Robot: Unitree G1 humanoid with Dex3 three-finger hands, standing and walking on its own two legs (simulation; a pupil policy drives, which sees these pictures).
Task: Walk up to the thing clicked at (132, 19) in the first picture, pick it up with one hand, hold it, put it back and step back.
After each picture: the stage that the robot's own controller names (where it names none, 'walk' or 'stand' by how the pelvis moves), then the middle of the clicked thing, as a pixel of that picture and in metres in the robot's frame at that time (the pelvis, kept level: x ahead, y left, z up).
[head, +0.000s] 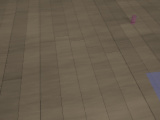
stand; (133, 19) +1.94 -0.64 -0.72
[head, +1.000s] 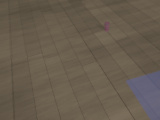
walk; (106, 26) +1.87 -0.14 -0.69
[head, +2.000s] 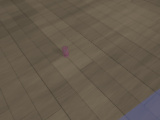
walk; (65, 51) +1.25 +0.32 -0.72
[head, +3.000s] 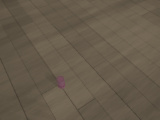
walk; (61, 82) +0.78 +0.28 -0.71
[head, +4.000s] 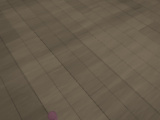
walk; (52, 118) +0.48 +0.23 -0.70
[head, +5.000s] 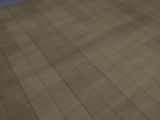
stand; out of the picture +0.35 +0.24 -0.72
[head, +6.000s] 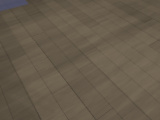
stand; out of the picture +0.33 +0.22 -0.72
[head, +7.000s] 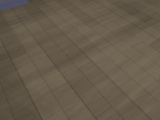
stand; out of the picture +0.35 +0.23 -0.73
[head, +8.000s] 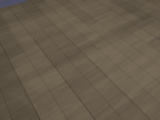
stand; out of the picture +0.33 +0.24 -0.73
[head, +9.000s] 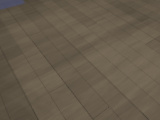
stand; out of the picture +0.33 +0.25 -0.73
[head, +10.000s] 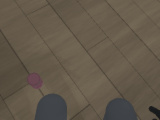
go down; (35, 81) +0.39 +0.26 -0.43
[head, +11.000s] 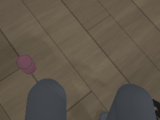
go down; (27, 65) +0.41 +0.28 -0.30
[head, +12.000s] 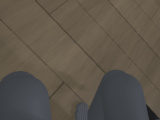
close in; out of the picture +0.39 +0.31 -0.23
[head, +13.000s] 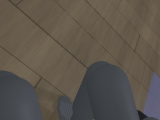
close; out of the picture +0.39 +0.32 -0.21
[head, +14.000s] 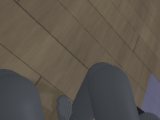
lift; out of the picture +0.37 +0.33 -0.22
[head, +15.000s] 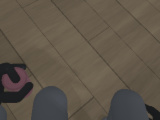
lift; (19, 84) +0.31 +0.24 -0.07
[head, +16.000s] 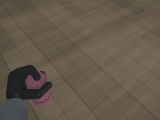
hold; (39, 90) +0.33 +0.17 +0.02
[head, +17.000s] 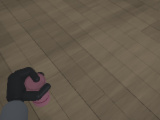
hold; (38, 90) +0.34 +0.18 -0.01
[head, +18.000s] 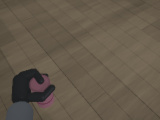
crouch; (42, 92) +0.33 +0.17 -0.02
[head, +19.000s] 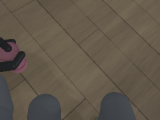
crouch; (13, 58) +0.42 +0.24 -0.10
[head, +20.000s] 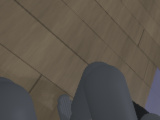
lower; out of the picture +0.40 +0.32 -0.22
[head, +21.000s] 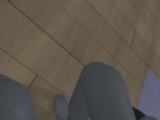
lower; out of the picture +0.39 +0.33 -0.22
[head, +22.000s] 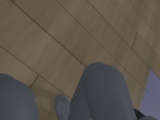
lower; out of the picture +0.39 +0.33 -0.22
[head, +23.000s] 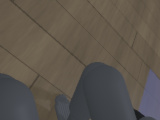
lower; out of the picture +0.39 +0.33 -0.22
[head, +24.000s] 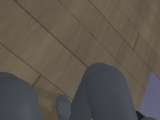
loosen; out of the picture +0.38 +0.32 -0.22
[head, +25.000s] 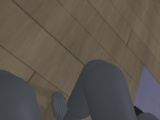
withdraw; out of the picture +0.38 +0.32 -0.22
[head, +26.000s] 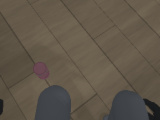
walk; (41, 71) +0.43 +0.25 -0.38
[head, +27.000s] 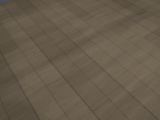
stand; out of the picture +0.35 +0.22 -0.66
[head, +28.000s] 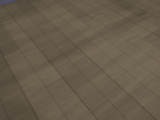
stand; out of the picture +0.36 +0.23 -0.67
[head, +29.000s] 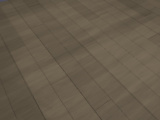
stand; out of the picture +0.36 +0.22 -0.70
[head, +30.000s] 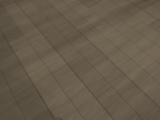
walk; out of the picture +0.39 +0.20 -0.71
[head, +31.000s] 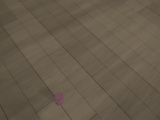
walk; (59, 99) +0.53 +0.18 -0.71
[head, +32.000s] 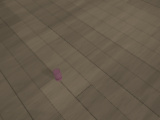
walk; (57, 74) +0.82 +0.36 -0.69
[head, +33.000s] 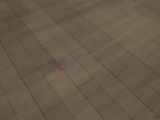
stand; (62, 65) +1.00 +0.26 -0.71
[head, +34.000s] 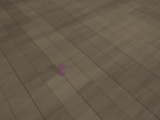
stand; (62, 70) +1.01 +0.27 -0.72
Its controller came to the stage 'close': yes
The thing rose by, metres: 0.70
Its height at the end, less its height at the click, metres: +0.00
